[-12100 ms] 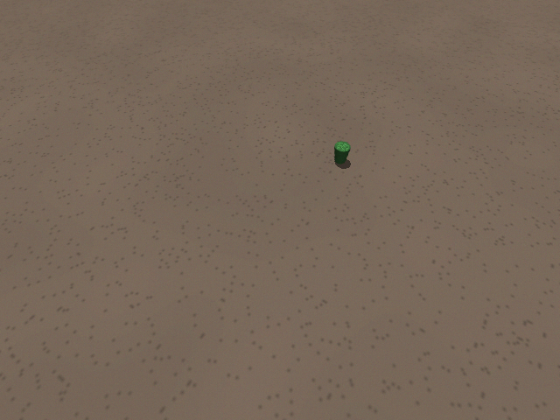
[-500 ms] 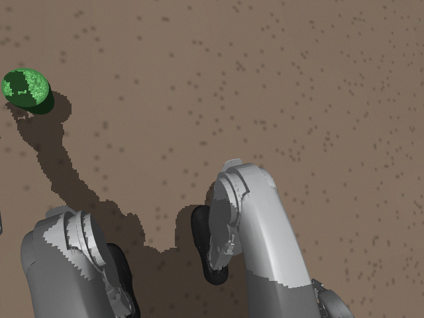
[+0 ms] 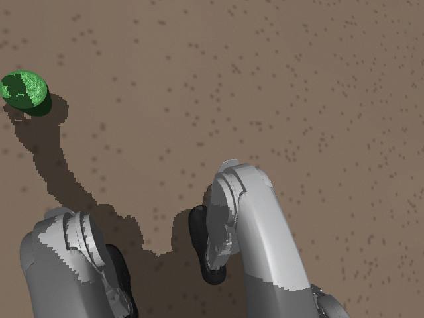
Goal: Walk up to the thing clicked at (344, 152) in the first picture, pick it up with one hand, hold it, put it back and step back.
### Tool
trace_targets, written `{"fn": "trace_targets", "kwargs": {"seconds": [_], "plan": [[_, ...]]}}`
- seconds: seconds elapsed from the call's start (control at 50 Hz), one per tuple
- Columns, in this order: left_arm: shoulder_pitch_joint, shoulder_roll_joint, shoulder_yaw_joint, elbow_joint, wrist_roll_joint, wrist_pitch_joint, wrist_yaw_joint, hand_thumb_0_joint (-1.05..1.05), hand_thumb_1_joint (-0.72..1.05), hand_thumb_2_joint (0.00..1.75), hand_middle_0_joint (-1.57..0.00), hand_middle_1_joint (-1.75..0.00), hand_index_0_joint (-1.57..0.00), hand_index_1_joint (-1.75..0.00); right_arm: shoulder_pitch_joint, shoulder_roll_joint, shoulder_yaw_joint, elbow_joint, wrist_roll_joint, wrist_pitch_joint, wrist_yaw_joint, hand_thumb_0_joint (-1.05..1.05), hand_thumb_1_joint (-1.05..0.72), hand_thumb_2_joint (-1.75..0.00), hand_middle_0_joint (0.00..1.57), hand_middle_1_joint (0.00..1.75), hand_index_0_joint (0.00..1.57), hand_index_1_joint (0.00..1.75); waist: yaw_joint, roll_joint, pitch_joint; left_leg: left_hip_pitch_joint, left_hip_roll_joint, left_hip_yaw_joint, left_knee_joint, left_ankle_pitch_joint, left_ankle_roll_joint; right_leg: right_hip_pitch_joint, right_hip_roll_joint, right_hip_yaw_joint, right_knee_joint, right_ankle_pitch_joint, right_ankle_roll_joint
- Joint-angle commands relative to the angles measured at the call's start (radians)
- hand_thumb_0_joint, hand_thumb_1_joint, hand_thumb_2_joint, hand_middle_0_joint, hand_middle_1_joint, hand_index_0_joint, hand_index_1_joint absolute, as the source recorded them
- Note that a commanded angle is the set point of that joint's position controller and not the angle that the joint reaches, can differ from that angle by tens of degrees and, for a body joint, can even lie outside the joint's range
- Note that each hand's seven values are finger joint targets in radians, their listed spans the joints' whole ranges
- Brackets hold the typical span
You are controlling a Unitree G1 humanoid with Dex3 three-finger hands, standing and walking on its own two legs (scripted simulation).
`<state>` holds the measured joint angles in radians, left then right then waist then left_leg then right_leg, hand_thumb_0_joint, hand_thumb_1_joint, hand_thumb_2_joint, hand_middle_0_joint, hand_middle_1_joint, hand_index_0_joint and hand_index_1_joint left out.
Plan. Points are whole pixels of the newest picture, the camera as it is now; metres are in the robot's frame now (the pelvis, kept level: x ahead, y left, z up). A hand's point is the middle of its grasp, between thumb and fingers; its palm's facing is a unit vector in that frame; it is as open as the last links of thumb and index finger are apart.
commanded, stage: rise first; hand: left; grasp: from above
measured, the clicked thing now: (31, 97) +0.56 +0.23 -0.29
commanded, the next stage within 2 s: approach in 0.72 s
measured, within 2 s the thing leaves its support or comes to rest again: neither
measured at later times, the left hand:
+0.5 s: hand out of the picture +0.51 +0.29 -0.16, palm faces -0.46 -0.06 -0.89, open 13.7 cm
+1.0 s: hand out of the picture +0.52 +0.27 -0.16, palm faces -0.46 -0.05 -0.89, open 13.9 cm
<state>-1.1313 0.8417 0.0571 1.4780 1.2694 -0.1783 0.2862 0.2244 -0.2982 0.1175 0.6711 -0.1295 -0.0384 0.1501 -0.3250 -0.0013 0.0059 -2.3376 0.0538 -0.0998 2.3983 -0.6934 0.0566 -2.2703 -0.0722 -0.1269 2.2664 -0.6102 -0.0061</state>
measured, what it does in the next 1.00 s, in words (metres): stands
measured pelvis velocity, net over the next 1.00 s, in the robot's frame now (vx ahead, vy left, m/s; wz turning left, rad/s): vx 0.00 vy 0.00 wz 0.01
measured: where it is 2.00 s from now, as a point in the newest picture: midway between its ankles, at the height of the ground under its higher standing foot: (167, 278)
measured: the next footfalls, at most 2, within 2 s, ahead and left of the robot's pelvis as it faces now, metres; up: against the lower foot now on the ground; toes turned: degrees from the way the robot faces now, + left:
none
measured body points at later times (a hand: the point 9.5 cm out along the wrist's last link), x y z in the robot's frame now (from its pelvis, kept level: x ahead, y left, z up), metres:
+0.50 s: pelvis +0.00 +0.00 +0.00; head +0.26 +0.07 +0.36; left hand +0.53 +0.29 -0.11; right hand +0.01 -0.27 -0.08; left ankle +0.07 +0.11 -0.30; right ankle +0.12 -0.12 -0.30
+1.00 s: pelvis +0.00 +0.00 +0.00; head +0.26 +0.07 +0.36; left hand +0.54 +0.27 -0.11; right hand +0.01 -0.27 -0.08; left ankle +0.07 +0.11 -0.30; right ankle +0.12 -0.12 -0.30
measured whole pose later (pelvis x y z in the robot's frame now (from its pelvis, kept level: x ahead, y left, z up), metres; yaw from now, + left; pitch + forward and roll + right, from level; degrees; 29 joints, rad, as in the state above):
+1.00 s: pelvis +0.00 +0.00 +0.00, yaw +1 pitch +35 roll -9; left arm -1.18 0.81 0.00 1.52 1.26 -0.16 0.30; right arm 0.23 -0.29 0.12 0.67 -0.14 -0.06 0.15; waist -0.34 -0.01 0.00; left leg -2.34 0.05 -0.09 2.39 -0.69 0.05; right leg -2.28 -0.07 -0.12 2.26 -0.61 -0.01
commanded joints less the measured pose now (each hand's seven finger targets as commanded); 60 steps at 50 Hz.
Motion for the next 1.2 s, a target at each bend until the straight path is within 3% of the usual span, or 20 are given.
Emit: {"fn": "trace_targets", "kwargs": {"seconds": [0.0,0.08,0.18,0.22,0.26,0.32,0.36,0.44,0.46,0.5,0.56,0.62,0.64,0.7,0.82,0.92,0.96,1.02,1.08,1.18], "plan": [[-0.346,0.215,0.01,-0.136,-0.002,-0.002,0.049,0.0,-0.5,0.97,-0.14,-0.98,-0.13,-0.99,0.233,-0.268,-0.084,0.004,0.001,0.001,-0.011,0.0,-0.91,-0.91,0.2,0.3,0.2,0.3,-0.035,0.364,-0.685,0.525,-0.041,0.022,-0.27,0.191,-0.034,0.356,0.072,-0.038,-0.194,0.176,-0.035],[-0.361,0.223,0.012,-0.128,0.001,0.003,0.053,0.0,-0.5,0.98,-0.15,-0.97,-0.14,-0.99,0.239,-0.271,-0.08,0.008,-0.003,-0.005,-0.012,0.0,-0.91,-0.91,0.2,0.3,0.2,0.3,-0.046,0.358,-0.684,0.524,-0.042,0.026,-0.259,0.203,-0.031,0.362,0.07,-0.037,-0.196,0.188,-0.032],[-0.348,0.221,0.005,-0.119,-0.001,0.008,0.053,0.0,-0.49,0.97,-0.17,-0.96,-0.16,-0.98,0.228,-0.263,-0.072,0.006,-0.003,-0.006,-0.013,0.0,-0.91,-0.91,0.2,0.3,0.2,0.3,-0.033,0.372,-0.689,0.506,-0.043,0.04,-0.259,0.206,-0.03,0.39,0.075,-0.032,-0.203,0.19,-0.033],[-0.349,0.244,0.019,-0.106,0.005,0.014,0.051,0.0,-0.48,0.96,-0.16,-0.96,-0.15,-0.98,0.236,-0.273,-0.075,-0.001,-0.003,-0.007,-0.013,0.0,-0.91,-0.91,0.2,0.3,0.2,0.3,-0.04,0.347,-0.681,0.512,-0.043,0.031,-0.261,0.201,-0.029,0.373,0.071,-0.033,-0.201,0.184,-0.032],[-0.364,0.222,0.01,-0.107,-0.003,0.011,0.047,0.0,-0.5,0.98,-0.16,-0.96,-0.14,-0.98,0.229,-0.27,-0.075,-0.005,-0.004,-0.008,-0.012,0.0,-0.91,-0.91,0.2,0.3,0.2,0.3,-0.05,0.348,-0.672,0.501,-0.042,0.026,-0.267,0.178,-0.028,0.361,0.073,-0.036,-0.2,0.166,-0.032],[-0.372,0.251,0.02,-0.143,0.003,0.006,0.045,0.0,-0.49,0.97,-0.17,-0.95,-0.15,-0.97,0.228,-0.273,-0.078,-0.004,-0.002,-0.01,-0.015,0.0,-0.91,-0.9,0.2,0.3,0.2,0.3,-0.031,0.372,-0.7,0.522,-0.041,0.023,-0.273,0.182,-0.032,0.357,0.071,-0.035,-0.195,0.168,-0.034],[-0.337,0.217,0.009,-0.125,-0.001,0.009,0.043,0.0,-0.48,0.96,-0.17,-0.95,-0.16,-0.96,0.233,-0.264,-0.076,-0.008,-0.003,-0.009,-0.011,0.0,-0.91,-0.9,0.2,0.3,0.2,0.3,-0.038,0.381,-0.699,0.538,-0.042,0.03,-0.266,0.213,-0.035,0.378,0.073,-0.035,-0.195,0.191,-0.034],[-0.37,0.247,0.021,-0.16,-0.01,0.005,0.043,0.0,-0.5,0.98,-0.17,-0.94,-0.14,-0.97,0.243,-0.271,-0.075,-0.005,-0.003,-0.007,-0.011,0.0,-0.91,-0.9,0.2,0.3,0.2,0.3,-0.041,0.366,-0.714,0.509,-0.043,0.037,-0.259,0.21,-0.028,0.405,0.072,-0.032,-0.206,0.193,-0.03],[-0.336,0.214,0.007,-0.136,-0.011,0.005,0.042,0.0,-0.5,0.97,-0.18,-0.94,-0.15,-0.97,0.238,-0.26,-0.075,-0.004,-0.003,-0.005,-0.01,0.0,-0.91,-0.91,0.2,0.3,0.2,0.3,-0.035,0.362,-0.713,0.503,-0.043,0.041,-0.258,0.212,-0.029,0.416,0.077,-0.032,-0.204,0.194,-0.032],[-0.356,0.216,0.003,-0.135,-0.003,0.005,0.039,0.0,-0.49,0.97,-0.17,-0.94,-0.15,-0.96,0.249,-0.265,-0.075,0.003,-0.004,-0.007,-0.009,0.0,-0.91,-0.9,0.2,0.3,0.2,0.3,-0.051,0.354,-0.694,0.505,-0.042,0.042,-0.252,0.215,-0.028,0.406,0.076,-0.032,-0.209,0.199,-0.029],[-0.362,0.253,0.02,-0.153,-0.003,0.004,0.047,0.0,-0.51,0.98,-0.15,-0.96,-0.13,-0.98,0.237,-0.265,-0.077,-0.001,-0.002,-0.005,-0.011,0.0,-0.91,-0.9,0.2,0.3,0.2,0.3,-0.028,0.373,-0.719,0.511,-0.042,0.038,-0.261,0.206,-0.03,0.4,0.076,-0.032,-0.201,0.186,-0.034],[-0.354,0.195,0.001,-0.125,-0.003,0.01,0.042,0.0,-0.52,0.99,-0.16,-0.94,-0.13,-0.97,0.246,-0.269,-0.076,-0.003,-0.005,-0.008,-0.009,0.0,-0.91,-0.9,0.2,0.3,0.2,0.3,-0.06,0.362,-0.67,0.534,-0.041,0.022,-0.274,0.205,-0.035,0.357,0.073,-0.042,-0.202,0.183,-0.034],[-0.379,0.213,0.006,-0.157,-0.005,0.008,0.045,0.0,-0.51,0.99,-0.16,-0.94,-0.13,-0.97,0.242,-0.272,-0.078,0.001,-0.002,-0.007,-0.011,0.0,-0.91,-0.9,0.2,0.3,0.2,0.3,-0.042,0.38,-0.703,0.549,-0.04,0.021,-0.277,0.214,-0.036,0.351,0.073,-0.042,-0.197,0.19,-0.036],[-0.338,0.213,0.01,-0.13,-0.003,0.014,0.049,0.0,-0.52,1.0,-0.16,-0.94,-0.13,-0.97,0.244,-0.269,-0.078,-0.005,-0.001,-0.009,-0.008,0.0,-0.91,-0.9,0.2,0.3,0.2,0.3,-0.035,0.386,-0.708,0.55,-0.041,0.018,-0.279,0.227,-0.038,0.365,0.071,-0.041,-0.19,0.201,-0.036],[-0.352,0.21,0.002,-0.1,-0.002,0.013,0.049,0.0,-0.53,1.03,-0.12,-0.98,-0.1,-1.01,0.242,-0.267,-0.075,0.001,-0.003,-0.011,-0.011,0.0,-0.9,-0.89,0.2,0.3,0.2,0.3,-0.049,0.326,-0.671,0.476,-0.046,0.038,-0.261,0.181,-0.024,0.383,0.075,-0.033,-0.213,0.168,-0.031],[-0.469,0.094,-0.054,-0.152,-0.02,0.004,0.059,0.0,-0.55,1.04,-0.09,-1.02,-0.07,-1.03,0.257,-0.264,-0.076,0.013,-0.012,-0.025,-0.013,0.0,-0.9,-0.89,0.2,0.3,0.2,0.3,-0.103,0.383,-0.681,0.552,-0.04,0.019,-0.267,0.188,-0.037,0.331,0.074,-0.047,-0.202,0.181,-0.035],[-0.528,0.078,-0.066,-0.148,-0.02,0.007,0.076,0.0,-0.55,1.02,-0.08,-1.04,-0.07,-1.04,0.257,-0.263,-0.077,0.02,-0.015,-0.029,-0.016,0.0,-0.9,-0.89,0.2,0.3,0.2,0.3,-0.112,0.385,-0.695,0.547,-0.039,0.019,-0.26,0.173,-0.035,0.322,0.076,-0.048,-0.205,0.179,-0.034],[-0.581,0.1,-0.067,-0.123,0.0,0.03,0.108,0.0,-0.55,1.03,-0.07,-1.04,-0.07,-1.04,0.263,-0.262,-0.072,0.028,-0.018,-0.029,-0.02,0.0,-0.9,-0.89,0.2,0.3,0.2,0.3,-0.104,0.43,-0.735,0.556,-0.041,0.032,-0.262,0.195,-0.039,0.339,0.079,-0.042,-0.197,0.198,-0.039],[-0.6,0.105,-0.069,-0.047,0.015,0.071,0.123,0.0,-0.56,1.04,-0.08,-1.03,-0.07,-1.04,0.265,-0.265,-0.061,0.023,-0.03,-0.029,-0.02,0.0,-0.9,-0.89,0.2,0.3,0.2,0.3,-0.127,0.4,-0.696,0.534,-0.043,0.041,-0.248,0.189,-0.033,0.349,0.084,-0.04,-0.207,0.196,-0.037],[-0.51,0.167,-0.026,-0.019,0.02,0.158,0.116,0.0,-0.59,1.07,-0.09,-1.01,-0.06,-1.04,0.256,-0.273,-0.043,-0.026,-0.011,-0.013,-0.021,0.0,-0.9,-0.89,0.2,0.3,0.2,0.3,-0.072,0.439,-0.776,0.542,-0.043,0.05,-0.268,0.287,-0.032,0.427,0.084,-0.026,-0.195,0.265,-0.039]]}}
